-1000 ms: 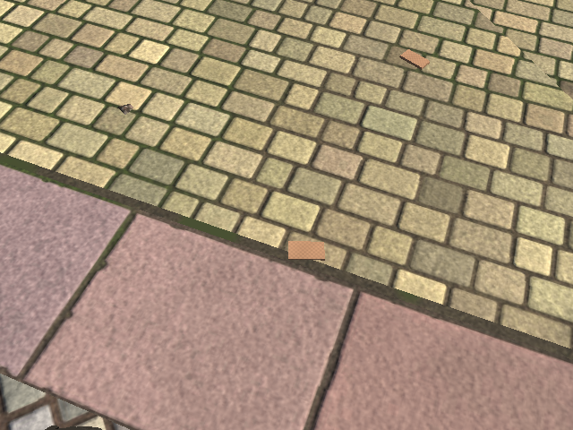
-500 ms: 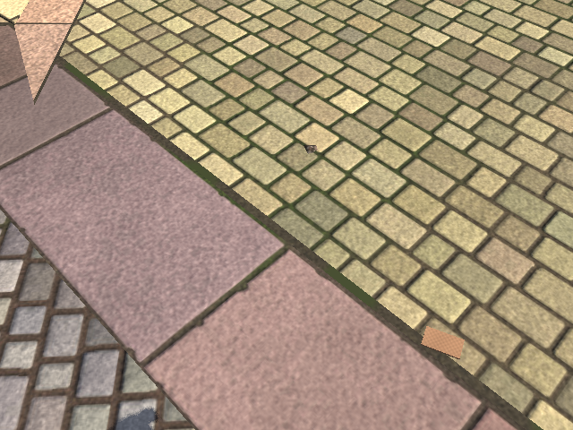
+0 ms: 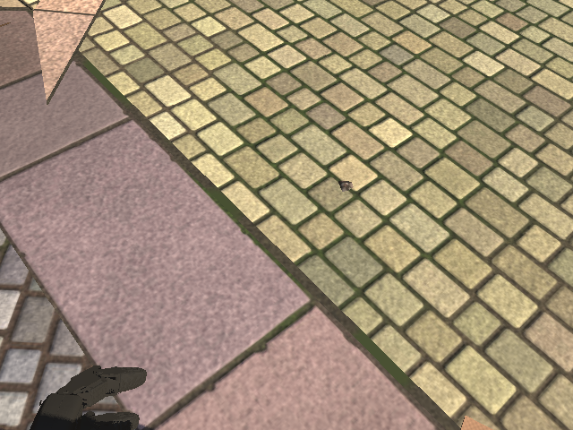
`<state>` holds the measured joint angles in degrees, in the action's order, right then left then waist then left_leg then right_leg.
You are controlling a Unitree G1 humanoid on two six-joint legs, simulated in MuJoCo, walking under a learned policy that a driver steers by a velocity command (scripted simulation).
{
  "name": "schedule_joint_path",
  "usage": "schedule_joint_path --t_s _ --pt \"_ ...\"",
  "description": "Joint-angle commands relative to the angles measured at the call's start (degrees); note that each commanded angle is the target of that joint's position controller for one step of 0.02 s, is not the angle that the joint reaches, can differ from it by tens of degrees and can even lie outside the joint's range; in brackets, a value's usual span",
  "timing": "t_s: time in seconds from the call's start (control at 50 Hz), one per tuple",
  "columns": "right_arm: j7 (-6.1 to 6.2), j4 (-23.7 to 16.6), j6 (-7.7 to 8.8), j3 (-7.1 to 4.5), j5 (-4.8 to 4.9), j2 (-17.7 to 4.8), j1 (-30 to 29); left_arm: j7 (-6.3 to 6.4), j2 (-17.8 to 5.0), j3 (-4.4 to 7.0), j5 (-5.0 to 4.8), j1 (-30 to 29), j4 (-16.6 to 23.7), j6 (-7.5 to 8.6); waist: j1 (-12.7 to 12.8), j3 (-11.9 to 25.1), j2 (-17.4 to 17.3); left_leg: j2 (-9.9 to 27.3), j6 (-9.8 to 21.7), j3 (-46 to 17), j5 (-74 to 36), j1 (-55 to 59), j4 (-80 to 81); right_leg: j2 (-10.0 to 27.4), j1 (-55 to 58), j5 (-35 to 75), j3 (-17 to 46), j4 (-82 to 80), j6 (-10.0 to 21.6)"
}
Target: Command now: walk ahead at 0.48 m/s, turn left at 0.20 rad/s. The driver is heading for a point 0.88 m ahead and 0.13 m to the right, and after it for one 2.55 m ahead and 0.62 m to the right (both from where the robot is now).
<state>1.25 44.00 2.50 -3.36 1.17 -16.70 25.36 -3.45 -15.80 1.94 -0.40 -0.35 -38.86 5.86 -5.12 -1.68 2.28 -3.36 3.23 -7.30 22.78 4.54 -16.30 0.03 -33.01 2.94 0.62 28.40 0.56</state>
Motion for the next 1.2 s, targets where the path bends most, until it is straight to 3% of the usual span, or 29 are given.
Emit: schedule_joint_path --t_s 0.02,0.04,0.06,0.08,0.1,0.12,0.16,0.18,0.24,0.3,0.38,0.46,0.52,0.56,0.58,0.6,0.62,0.64,0.68,0.76,0.9,1.0,1.06,1.1,1.12,1.14,1.16,1.18,1.2 --pt "0.32 -1.92 -0.05 -2.75 -0.19 -10.13 -0.39 0.47 -7.96 2.93 0.14 0.86 3.51 0.95 4.72 1.54 -9.29 14.60 5.47 -5.54 -49.42 -1.64 -6.73 -2.08 9.19 -5.44 -2.53 -0.30 3.34" --pt "0.31 -2.15 -0.35 -2.33 -0.45 -9.50 -1.07 0.95 -9.73 3.90 0.30 8.38 1.77 0.82 8.71 7.10 -8.84 12.00 3.98 -3.37 -55.71 -4.14 -16.40 -1.97 20.57 -3.65 -3.23 -0.39 5.40" --pt "0.35 -3.39 -0.50 -1.32 -1.48 -7.28 -1.16 1.39 -12.36 4.45 1.05 18.87 0.37 0.67 12.69 15.91 -4.71 9.01 2.27 -2.57 -42.82 -15.44 -32.48 7.05 39.07 -2.11 6.70 2.85 9.38" --pt "-0.26 -2.97 0.23 0.53 -0.50 -0.63 8.51 0.99 -15.56 5.43 0.79 24.24 -2.02 0.36 8.81 25.94 13.65 -1.72 -2.31 -0.39 2.06 -36.94 -55.30 21.48 59.76 -17.13 36.02 -2.31 19.49" --pt "-0.42 -2.15 0.98 -0.17 0.37 -5.70 5.02 0.86 -9.88 3.98 -0.64 24.41 -2.30 0.34 11.13 23.35 10.00 -0.74 -1.94 -5.24 9.21 -43.26 -60.76 21.06 57.57 -27.96 44.02 -10.31 17.79" --pt "-0.63 -4.17 1.44 -1.18 1.47 -8.91 -2.80 1.32 -8.09 3.34 -0.68 19.64 -1.91 0.13 11.25 12.59 5.50 2.35 -1.64 -3.42 5.01 -46.71 -61.40 19.50 48.70 -28.14 34.67 -11.78 15.27" --pt "-0.59 -5.83 2.19 -0.95 -0.08 -7.80 -9.35 1.69 -6.87 2.74 0.59 13.93 -1.50 -0.26 8.04 3.33 -1.35 7.09 -1.55 0.40 -2.21 -43.92 -55.09 15.48 32.78 -15.97 23.95 -14.43 13.70" --pt "-0.71 -5.53 2.07 -1.08 -0.39 -7.08 -8.34 1.80 -6.03 2.38 1.29 13.02 -1.46 0.00 6.08 2.93 0.02 8.82 -1.52 0.26 -4.21 -40.61 -52.75 13.77 28.80 -11.96 20.79 -15.78 13.31" --pt "-0.78 -4.58 1.14 -0.34 -0.47 -3.87 -6.54 1.86 -6.05 2.35 0.32 13.06 -2.61 0.63 4.22 2.06 1.96 10.22 -2.73 1.98 -4.97 -38.44 -46.49 12.43 23.83 -6.56 14.98 -19.33 14.32" --pt "-0.83 -6.54 1.27 0.41 -1.32 -2.76 -12.70 2.30 -8.37 2.91 -0.08 14.42 -3.75 0.57 5.55 -0.24 0.91 11.15 -4.18 3.33 -13.16 -40.83 -36.04 11.60 22.60 -3.69 10.16 -21.74 14.20" --pt "-1.77 -8.04 2.29 1.03 -0.84 -1.73 -20.93 2.68 -9.83 3.10 -0.71 17.80 -5.24 -0.20 8.73 -1.22 0.36 8.72 -4.47 5.84 -26.23 -36.63 -21.07 9.20 22.88 -1.98 4.51 -21.50 11.56" --pt "-2.85 -9.94 2.72 0.67 -0.18 -2.96 -26.24 2.85 -10.78 3.31 -1.16 21.82 -7.52 -1.41 9.96 -2.17 0.83 7.48 -3.05 5.47 -25.79 -37.09 -14.89 12.54 29.85 -1.86 5.63 -18.87 10.48" --pt "-3.34 -9.70 2.90 -0.19 -0.33 -4.98 -23.87 3.30 -11.97 3.71 -1.18 21.53 -8.24 -2.51 7.22 -0.41 1.89 5.86 -0.70 6.53 -19.43 -32.44 -12.12 14.14 34.64 7.36 5.86 -13.13 8.74" --pt "-2.66 -5.67 2.82 -2.51 -0.72 -9.30 -9.61 3.62 -10.05 2.80 -0.59 20.70 -7.81 -2.99 -0.05 9.10 0.49 5.24 2.68 7.47 -19.69 -11.17 -11.03 9.38 29.38 16.44 1.57 5.00 5.68" --pt "-2.21 -4.73 2.57 -3.76 -1.97 -14.75 -1.52 3.56 -5.29 1.05 0.47 24.12 -5.71 -2.35 -0.91 18.72 -8.57 19.19 9.40 -11.60 -17.17 10.55 -12.68 3.48 11.03 -0.29 -1.75 26.16 2.12" --pt "-2.54 -3.59 2.26 -3.76 -1.07 -14.82 1.01 3.37 -2.38 0.00 0.12 27.51 -6.09 -1.31 -0.03 23.64 -18.91 25.68 14.45 -32.32 -5.36 18.52 -4.28 -3.35 -3.23 -35.97 2.56 38.75 0.55" --pt "-2.57 -3.73 2.27 -2.28 -0.52 -9.89 -0.74 2.95 -8.50 1.52 -1.36 22.58 -5.55 -0.58 -1.24 17.43 -13.16 23.84 12.14 -29.92 1.29 14.54 -1.79 0.09 -9.51 -35.18 6.24 43.89 1.22" --pt "-2.52 -4.20 2.28 -1.68 -0.42 -8.59 -5.09 2.76 -9.77 1.90 -2.00 17.96 -4.00 -0.11 -0.21 10.09 -10.54 22.16 10.47 -22.32 -1.95 6.85 -0.45 2.88 -11.33 -29.61 4.33 43.12 1.78" --pt "-2.71 -4.75 2.51 -0.90 -1.54 -6.26 -10.77 2.93 -8.61 2.05 -0.52 15.51 -3.66 -0.25 3.02 3.92 -6.42 18.30 9.77 -13.56 -12.84 -5.69 2.97 6.58 -7.15 -21.47 3.38 37.85 1.15" --pt "-2.67 -3.11 3.75 -1.00 -1.19 -6.13 -12.14 3.09 -5.58 1.62 -0.13 16.67 -4.21 -2.16 6.02 2.29 -6.93 15.69 10.78 -5.02 -23.09 -13.33 7.74 7.98 -2.79 -15.94 2.69 31.89 -1.16" --pt "-1.47 0.95 3.31 -1.54 -1.00 -8.99 -7.34 2.07 -3.30 0.52 -0.38 3.91 -0.93 -1.59 1.77 -1.25 -5.28 13.78 8.12 4.73 -24.34 -11.24 10.26 5.77 -2.22 3.63 0.10 8.88 -1.46" --pt "-1.11 4.30 2.10 -1.91 -0.76 -9.33 -4.04 0.49 -4.03 0.57 -0.96 -1.83 2.29 -1.52 0.39 -3.14 -4.64 18.07 6.61 7.29 -27.33 -0.50 7.04 4.19 -6.14 -0.89 1.06 3.88 1.81" --pt "-0.44 4.23 0.98 -2.42 -0.70 -10.71 -5.69 -0.21 -5.67 1.39 -0.43 1.22 2.74 -1.58 3.08 0.15 -6.43 18.36 4.48 9.93 -48.81 3.28 -1.48 0.75 0.13 -8.80 -2.77 3.50 4.55" --pt "0.48 3.15 -0.02 -2.18 -1.03 -10.56 -6.78 0.40 -10.23 4.17 -0.47 15.45 -0.65 -1.95 10.33 9.00 -5.34 14.66 1.30 14.25 -59.42 -2.76 -21.43 -3.03 20.99 -7.24 -4.29 1.55 7.63" --pt "0.55 0.72 0.79 -0.84 -2.00 -7.22 -3.36 1.27 -16.34 6.04 -0.23 23.36 -1.45 -2.38 11.18 16.51 3.35 9.79 -2.00 15.53 -40.77 -23.69 -42.43 9.16 43.77 -7.64 15.94 2.60 14.80" --pt "-0.42 0.57 2.60 0.99 -2.73 -2.63 -1.41 1.30 -16.00 5.72 -1.58 23.46 -1.16 -2.42 9.22 22.71 12.26 -1.29 -4.75 8.40 7.14 -41.53 -58.85 19.05 56.25 -16.48 43.73 -7.38 23.04" --pt "-1.59 -0.25 4.52 -0.36 -0.73 -8.06 -5.57 1.40 -11.97 4.37 -1.21 23.44 -1.05 -2.39 11.47 20.57 7.58 2.43 -3.32 0.24 7.29 -48.07 -62.81 18.26 55.41 -22.16 42.31 -10.48 20.69" --pt "-1.94 -2.28 5.54 -0.40 0.79 -8.84 -10.92 1.68 -10.70 3.98 -0.38 20.09 -0.19 -2.28 10.98 12.57 4.56 4.51 -2.56 1.35 3.68 -49.34 -61.41 16.50 47.41 -14.04 33.94 -10.72 18.62" --pt "-1.57 -2.88 5.85 -0.36 -0.05 -8.28 -13.12 1.73 -9.98 3.76 0.06 16.28 0.57 -2.10 8.65 6.91 -1.25 6.42 -2.78 2.11 0.62 -47.66 -56.57 14.17 38.04 -1.04 27.04 -10.75 17.24"
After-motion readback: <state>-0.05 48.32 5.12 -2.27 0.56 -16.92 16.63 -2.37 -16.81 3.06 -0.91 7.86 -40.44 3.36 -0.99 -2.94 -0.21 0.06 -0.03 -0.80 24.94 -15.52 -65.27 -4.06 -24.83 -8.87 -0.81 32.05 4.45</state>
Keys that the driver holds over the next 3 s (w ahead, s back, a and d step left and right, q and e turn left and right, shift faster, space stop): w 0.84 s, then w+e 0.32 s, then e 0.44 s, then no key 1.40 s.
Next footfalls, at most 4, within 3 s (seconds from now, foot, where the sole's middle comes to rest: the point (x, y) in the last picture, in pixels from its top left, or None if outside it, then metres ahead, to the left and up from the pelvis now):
0.04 right None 0.22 -0.11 -0.77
0.56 left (203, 415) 0.50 0.14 -0.77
1.10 right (292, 291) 0.80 -0.09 -0.77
1.56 left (238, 224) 1.03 0.04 -0.77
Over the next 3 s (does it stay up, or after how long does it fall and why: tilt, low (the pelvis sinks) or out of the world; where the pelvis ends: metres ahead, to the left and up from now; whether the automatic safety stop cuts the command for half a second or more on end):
stays up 0.90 -0.06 0.01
